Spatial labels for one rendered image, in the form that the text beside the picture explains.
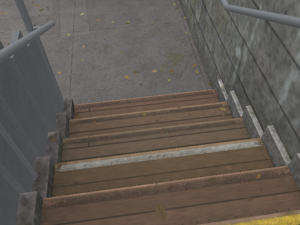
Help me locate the stairs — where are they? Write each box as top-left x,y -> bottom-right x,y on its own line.
40,89 -> 300,225

